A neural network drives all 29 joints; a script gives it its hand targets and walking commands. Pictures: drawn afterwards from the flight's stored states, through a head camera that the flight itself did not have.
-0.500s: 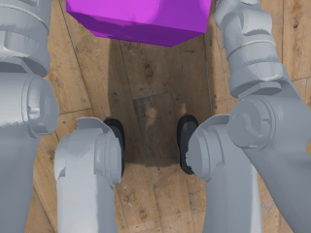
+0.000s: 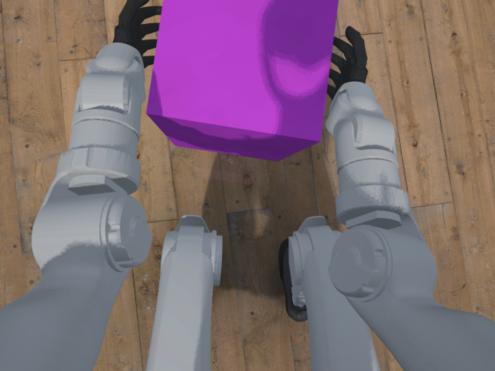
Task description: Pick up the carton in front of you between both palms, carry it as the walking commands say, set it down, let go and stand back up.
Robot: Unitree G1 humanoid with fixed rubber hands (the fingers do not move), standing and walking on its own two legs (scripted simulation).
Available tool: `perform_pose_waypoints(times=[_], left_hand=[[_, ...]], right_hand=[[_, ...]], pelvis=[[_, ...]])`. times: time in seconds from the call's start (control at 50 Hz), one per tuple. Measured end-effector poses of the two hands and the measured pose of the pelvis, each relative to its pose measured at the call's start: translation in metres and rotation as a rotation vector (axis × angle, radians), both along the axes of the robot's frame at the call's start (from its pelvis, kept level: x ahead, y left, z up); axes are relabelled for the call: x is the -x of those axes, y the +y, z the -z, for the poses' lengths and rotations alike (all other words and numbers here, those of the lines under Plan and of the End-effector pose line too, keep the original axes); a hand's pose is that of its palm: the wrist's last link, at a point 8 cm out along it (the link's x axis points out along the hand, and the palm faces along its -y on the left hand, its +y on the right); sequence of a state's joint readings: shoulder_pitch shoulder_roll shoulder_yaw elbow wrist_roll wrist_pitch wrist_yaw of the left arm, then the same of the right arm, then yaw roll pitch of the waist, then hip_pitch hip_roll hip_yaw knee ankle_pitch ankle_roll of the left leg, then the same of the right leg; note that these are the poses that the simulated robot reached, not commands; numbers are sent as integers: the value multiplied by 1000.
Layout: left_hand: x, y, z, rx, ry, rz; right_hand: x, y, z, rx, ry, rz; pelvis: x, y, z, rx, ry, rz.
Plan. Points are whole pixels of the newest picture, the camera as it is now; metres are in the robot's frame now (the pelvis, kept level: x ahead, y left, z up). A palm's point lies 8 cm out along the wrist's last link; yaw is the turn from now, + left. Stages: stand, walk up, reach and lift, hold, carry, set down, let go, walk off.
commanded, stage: reach and lift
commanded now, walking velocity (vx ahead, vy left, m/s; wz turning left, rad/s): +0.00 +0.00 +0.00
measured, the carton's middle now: (239, 83) +0.54 +0.05 -0.15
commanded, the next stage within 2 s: none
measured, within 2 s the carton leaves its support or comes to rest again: neither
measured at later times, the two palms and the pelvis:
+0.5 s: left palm (97, 22) +0.50 +0.18 +0.07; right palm (426, 58) +0.49 -0.12 +0.07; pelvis +0.03 +0.00 +0.11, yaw +1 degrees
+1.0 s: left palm out of the picture +0.44 +0.17 +0.22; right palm out of the picture +0.44 -0.13 +0.22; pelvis +0.07 +0.00 +0.24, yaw +3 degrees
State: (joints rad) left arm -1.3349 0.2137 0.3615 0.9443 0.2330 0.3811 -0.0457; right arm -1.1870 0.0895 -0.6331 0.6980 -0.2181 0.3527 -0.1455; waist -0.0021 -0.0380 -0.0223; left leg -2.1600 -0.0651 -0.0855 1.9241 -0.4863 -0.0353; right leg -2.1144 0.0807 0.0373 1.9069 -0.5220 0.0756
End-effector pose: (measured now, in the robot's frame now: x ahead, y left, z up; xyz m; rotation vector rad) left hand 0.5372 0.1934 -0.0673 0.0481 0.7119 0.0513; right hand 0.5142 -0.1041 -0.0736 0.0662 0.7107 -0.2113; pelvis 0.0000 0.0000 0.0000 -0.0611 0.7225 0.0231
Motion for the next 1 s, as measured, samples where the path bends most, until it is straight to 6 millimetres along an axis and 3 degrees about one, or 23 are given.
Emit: perform_pose_waypoints(times=[0.16,0.32,1.0], left_hand=[[7,-14,-36,9,-17,6],[19,-15,-73,19,-26,-18],[100,-28,-288,41,-20,-104]], right_hand=[[8,-14,-40,5,-19,16],[12,-16,-82,9,-27,1],[73,-28,-298,18,-22,-69]], pelvis=[[3,-1,-31,-5,20,6],[-10,-2,-62,-18,29,12],[-71,-4,-245,-56,-312,-13]])
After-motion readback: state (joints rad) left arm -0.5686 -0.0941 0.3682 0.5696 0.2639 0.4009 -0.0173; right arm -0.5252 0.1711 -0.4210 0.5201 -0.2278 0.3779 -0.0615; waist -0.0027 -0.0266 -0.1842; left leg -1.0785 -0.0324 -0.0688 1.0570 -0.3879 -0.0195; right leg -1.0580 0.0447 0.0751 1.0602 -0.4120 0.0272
